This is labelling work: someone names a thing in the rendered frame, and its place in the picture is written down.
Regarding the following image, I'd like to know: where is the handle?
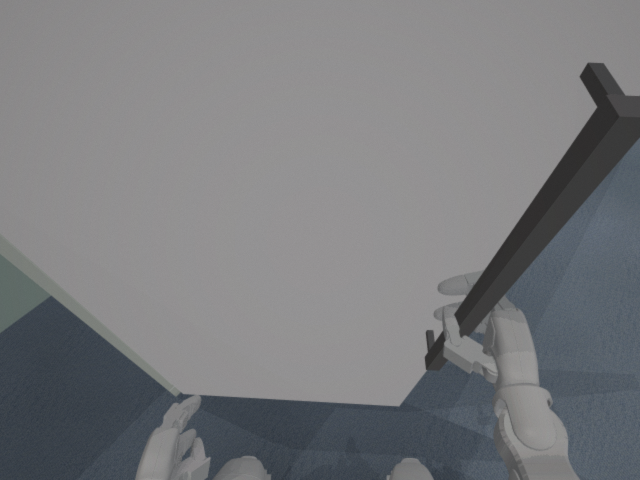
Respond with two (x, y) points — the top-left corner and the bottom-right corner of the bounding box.
(425, 63), (640, 371)

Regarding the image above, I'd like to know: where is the left robot hand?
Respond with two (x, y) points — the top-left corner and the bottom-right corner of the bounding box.
(135, 395), (211, 480)

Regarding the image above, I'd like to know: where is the right robot forearm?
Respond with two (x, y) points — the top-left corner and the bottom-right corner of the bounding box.
(492, 383), (580, 480)

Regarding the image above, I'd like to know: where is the robot left thigh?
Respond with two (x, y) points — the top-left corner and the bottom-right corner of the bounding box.
(213, 458), (271, 480)

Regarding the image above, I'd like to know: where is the right robot hand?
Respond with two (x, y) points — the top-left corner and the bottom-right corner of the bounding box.
(434, 267), (540, 392)

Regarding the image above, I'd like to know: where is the fridge door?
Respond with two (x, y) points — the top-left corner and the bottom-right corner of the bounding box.
(0, 0), (640, 406)

